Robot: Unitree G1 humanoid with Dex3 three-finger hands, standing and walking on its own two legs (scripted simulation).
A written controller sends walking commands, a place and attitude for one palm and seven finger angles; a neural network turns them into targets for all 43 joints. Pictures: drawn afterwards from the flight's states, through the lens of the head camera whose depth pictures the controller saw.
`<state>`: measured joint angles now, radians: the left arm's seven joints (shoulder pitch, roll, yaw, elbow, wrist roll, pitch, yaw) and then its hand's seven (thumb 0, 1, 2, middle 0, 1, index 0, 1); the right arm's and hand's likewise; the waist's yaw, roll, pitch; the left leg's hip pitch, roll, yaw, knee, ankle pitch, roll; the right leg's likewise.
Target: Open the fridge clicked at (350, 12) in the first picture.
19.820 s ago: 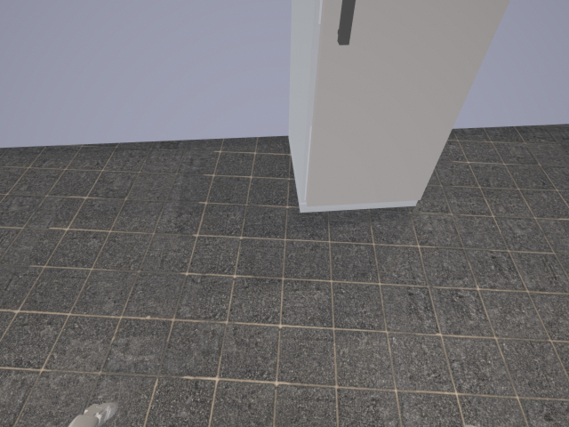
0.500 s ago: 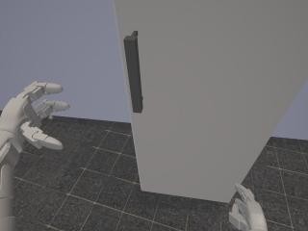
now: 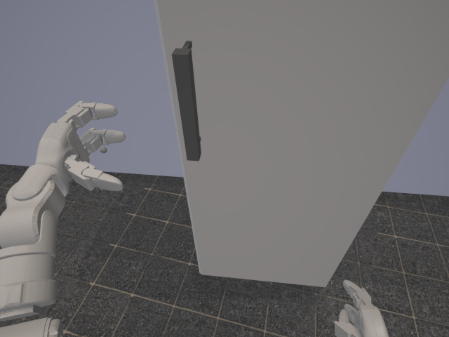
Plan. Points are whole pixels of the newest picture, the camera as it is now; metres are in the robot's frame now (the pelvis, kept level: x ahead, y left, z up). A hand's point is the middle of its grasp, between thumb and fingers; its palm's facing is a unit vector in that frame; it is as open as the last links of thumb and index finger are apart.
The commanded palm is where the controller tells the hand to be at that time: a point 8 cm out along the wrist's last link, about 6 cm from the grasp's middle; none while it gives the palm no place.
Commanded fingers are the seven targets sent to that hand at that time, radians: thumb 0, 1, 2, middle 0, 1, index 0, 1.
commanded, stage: move the hooked fingers beside the handle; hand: left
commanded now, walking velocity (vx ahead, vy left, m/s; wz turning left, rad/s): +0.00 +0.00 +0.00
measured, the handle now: (191, 105) +0.50 +0.12 +0.19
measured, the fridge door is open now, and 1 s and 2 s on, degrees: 0 0 0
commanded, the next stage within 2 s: none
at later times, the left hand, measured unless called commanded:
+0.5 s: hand (135, 130) +0.39 +0.20 +0.20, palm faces +0.03 -1.00 -0.02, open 14.0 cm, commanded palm +0.37 +0.25 +0.20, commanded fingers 0.00 -0.50 0.30 -0.30 -1.20 -0.30 -1.20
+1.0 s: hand (159, 113) +0.45 +0.17 +0.20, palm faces +0.03 -1.00 +0.02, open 14.0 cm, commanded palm +0.42 +0.23 +0.20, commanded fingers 0.00 -0.50 0.30 -0.30 -1.20 -0.30 -1.20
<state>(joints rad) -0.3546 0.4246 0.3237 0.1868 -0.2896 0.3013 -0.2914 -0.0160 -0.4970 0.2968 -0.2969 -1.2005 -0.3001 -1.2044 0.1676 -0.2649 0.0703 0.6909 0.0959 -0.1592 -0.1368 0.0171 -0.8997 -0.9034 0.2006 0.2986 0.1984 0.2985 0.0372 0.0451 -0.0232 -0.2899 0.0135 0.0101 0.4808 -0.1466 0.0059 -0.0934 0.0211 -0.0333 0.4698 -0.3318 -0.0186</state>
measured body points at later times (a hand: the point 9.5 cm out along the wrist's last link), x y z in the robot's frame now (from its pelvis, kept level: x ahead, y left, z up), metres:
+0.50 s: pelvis +0.01 +0.00 +0.00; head -0.01 -0.01 +0.45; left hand +0.39 +0.25 +0.20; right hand +0.15 -0.26 -0.09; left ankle +0.07 +0.12 -0.74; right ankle -0.05 -0.11 -0.74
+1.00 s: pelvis +0.02 -0.01 +0.00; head +0.02 -0.02 +0.45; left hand +0.44 +0.22 +0.20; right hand +0.13 -0.28 -0.11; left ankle +0.07 +0.12 -0.74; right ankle -0.05 -0.11 -0.74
